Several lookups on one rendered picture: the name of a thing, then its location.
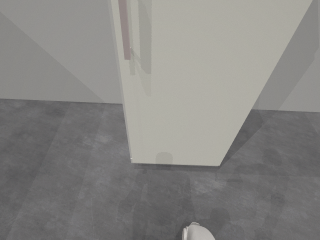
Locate robot right thigh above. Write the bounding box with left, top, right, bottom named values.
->
left=182, top=225, right=215, bottom=240

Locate fridge door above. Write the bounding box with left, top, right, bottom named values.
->
left=111, top=0, right=313, bottom=166

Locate handle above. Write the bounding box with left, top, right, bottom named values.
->
left=118, top=0, right=131, bottom=60

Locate right robot shin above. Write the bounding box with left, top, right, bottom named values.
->
left=190, top=222, right=200, bottom=226

